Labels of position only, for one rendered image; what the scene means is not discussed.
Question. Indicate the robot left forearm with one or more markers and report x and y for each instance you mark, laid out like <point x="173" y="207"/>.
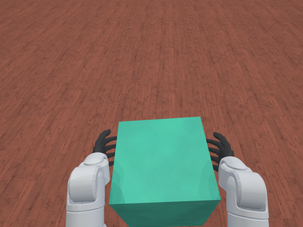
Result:
<point x="86" y="192"/>

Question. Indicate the robot right forearm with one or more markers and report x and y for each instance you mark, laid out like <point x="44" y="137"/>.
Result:
<point x="246" y="194"/>

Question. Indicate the robot right hand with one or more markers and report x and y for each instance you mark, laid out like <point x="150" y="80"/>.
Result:
<point x="224" y="149"/>

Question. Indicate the robot left hand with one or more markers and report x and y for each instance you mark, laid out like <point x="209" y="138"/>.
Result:
<point x="102" y="141"/>

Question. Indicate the carton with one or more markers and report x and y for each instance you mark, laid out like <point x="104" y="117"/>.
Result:
<point x="163" y="174"/>

